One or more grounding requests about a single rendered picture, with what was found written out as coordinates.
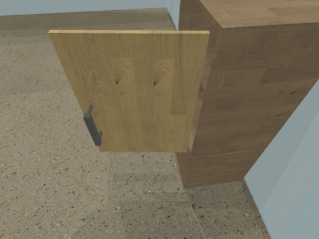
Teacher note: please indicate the cupboard door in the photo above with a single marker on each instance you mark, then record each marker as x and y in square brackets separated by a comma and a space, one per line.
[143, 84]

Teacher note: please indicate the handle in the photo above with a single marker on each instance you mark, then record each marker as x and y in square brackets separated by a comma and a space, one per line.
[88, 119]

